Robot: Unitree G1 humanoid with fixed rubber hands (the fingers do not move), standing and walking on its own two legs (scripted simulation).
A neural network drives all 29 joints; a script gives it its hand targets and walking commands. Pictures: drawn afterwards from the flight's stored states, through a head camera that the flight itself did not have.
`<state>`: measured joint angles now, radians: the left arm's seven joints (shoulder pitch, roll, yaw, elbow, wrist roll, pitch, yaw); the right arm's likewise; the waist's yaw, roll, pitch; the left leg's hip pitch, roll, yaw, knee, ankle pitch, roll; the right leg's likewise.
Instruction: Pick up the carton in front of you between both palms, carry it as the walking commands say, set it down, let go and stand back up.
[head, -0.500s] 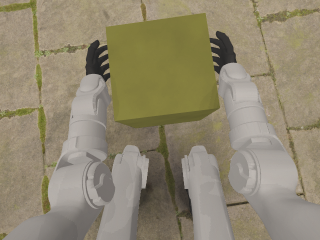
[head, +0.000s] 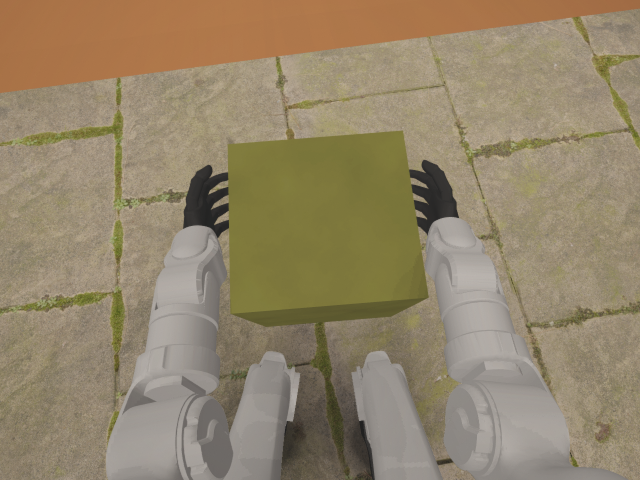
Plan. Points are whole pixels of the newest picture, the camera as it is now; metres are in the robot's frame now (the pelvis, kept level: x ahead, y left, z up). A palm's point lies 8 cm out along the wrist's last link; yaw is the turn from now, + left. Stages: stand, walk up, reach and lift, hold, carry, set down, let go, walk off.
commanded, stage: reach and lift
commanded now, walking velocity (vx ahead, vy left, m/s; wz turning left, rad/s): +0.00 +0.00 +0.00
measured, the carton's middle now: (323, 245) +0.43 +0.00 -0.12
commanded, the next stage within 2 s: hold in 1.88 s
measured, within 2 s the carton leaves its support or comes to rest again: neither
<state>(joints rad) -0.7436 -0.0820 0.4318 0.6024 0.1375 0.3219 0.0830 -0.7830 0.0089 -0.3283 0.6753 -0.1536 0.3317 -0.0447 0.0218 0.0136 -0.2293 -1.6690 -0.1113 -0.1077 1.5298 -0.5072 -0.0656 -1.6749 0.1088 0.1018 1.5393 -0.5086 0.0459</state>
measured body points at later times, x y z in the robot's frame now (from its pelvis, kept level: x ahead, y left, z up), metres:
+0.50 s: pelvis +0.06 +0.00 +0.14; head +0.14 +0.00 +0.59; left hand +0.40 +0.16 +0.11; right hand +0.40 -0.15 +0.10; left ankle +0.08 +0.13 -0.53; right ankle +0.08 -0.13 -0.53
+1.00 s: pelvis +0.07 +0.01 +0.21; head +0.03 +0.01 +0.65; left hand +0.37 +0.16 +0.22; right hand +0.37 -0.15 +0.22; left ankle +0.08 +0.13 -0.54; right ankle +0.08 -0.13 -0.54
